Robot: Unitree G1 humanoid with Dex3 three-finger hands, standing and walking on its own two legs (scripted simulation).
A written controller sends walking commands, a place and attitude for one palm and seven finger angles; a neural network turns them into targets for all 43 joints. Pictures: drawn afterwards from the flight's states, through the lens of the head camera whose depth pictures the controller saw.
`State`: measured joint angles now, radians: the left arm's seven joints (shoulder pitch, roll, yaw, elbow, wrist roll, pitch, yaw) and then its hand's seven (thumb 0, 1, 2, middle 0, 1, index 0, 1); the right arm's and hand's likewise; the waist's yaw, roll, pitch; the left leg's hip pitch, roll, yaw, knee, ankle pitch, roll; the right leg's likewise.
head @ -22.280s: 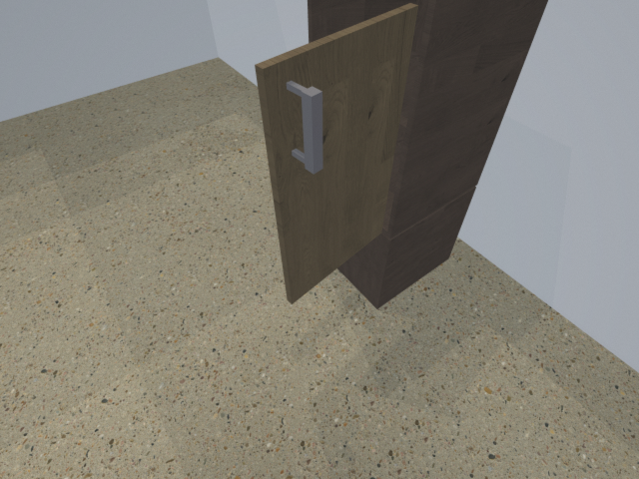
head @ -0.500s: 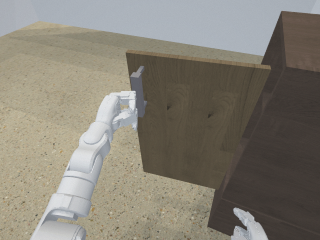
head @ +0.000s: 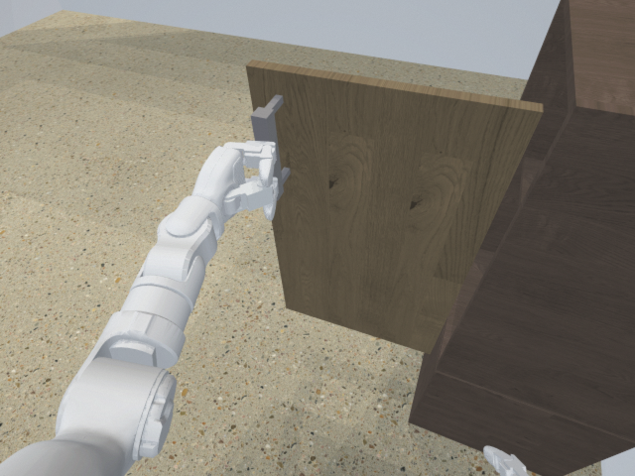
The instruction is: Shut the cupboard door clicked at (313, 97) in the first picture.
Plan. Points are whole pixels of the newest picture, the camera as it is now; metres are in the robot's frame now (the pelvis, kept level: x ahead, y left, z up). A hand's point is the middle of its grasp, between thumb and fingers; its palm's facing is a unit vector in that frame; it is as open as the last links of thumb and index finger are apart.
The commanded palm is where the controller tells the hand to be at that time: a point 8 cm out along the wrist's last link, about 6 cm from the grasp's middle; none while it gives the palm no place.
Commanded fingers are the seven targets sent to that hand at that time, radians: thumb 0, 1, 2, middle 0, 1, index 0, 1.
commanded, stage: push the door shut along its arc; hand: left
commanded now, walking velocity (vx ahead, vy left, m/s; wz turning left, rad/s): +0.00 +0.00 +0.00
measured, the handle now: (275, 149) +0.50 +0.07 +0.16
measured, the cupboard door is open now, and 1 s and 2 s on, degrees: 92 73 66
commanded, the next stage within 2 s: pull the fist back off the door in 1.26 s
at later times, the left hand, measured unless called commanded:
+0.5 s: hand (291, 164) +0.47 +0.04 +0.16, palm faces -0.44 -0.90 -0.04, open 3.7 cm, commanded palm +0.49 +0.07 +0.16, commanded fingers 0.00 0.90 0.90 -1.30 -1.50 -1.30 -1.50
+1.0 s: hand (352, 141) +0.51 -0.04 +0.16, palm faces -0.59 -0.80 +0.01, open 3.2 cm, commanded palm +0.55 +0.02 +0.16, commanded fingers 0.00 0.90 0.90 -1.30 -1.50 -1.30 -1.50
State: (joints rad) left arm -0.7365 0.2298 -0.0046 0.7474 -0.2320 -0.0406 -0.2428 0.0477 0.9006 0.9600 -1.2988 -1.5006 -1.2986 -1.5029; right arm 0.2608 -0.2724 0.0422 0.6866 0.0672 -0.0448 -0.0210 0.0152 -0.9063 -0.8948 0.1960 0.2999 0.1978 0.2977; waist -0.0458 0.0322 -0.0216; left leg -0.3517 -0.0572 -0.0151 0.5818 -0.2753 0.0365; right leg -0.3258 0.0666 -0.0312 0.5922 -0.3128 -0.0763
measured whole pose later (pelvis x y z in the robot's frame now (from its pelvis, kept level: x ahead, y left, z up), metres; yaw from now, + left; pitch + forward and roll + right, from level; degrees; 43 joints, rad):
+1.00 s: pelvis +0.02 +0.03 -0.02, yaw -1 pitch +15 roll +0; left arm -1.31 0.18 0.03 1.25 -0.17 -0.10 -0.33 0.02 0.93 0.92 -1.30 -1.50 -1.30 -1.50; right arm 0.35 -0.27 0.02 0.75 0.00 -0.12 -0.02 0.01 -0.91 -0.89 0.20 0.30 0.20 0.30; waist -0.19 0.02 -0.07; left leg -0.64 -0.08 0.03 0.72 -0.35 0.07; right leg -0.63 0.04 0.00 0.75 -0.39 -0.04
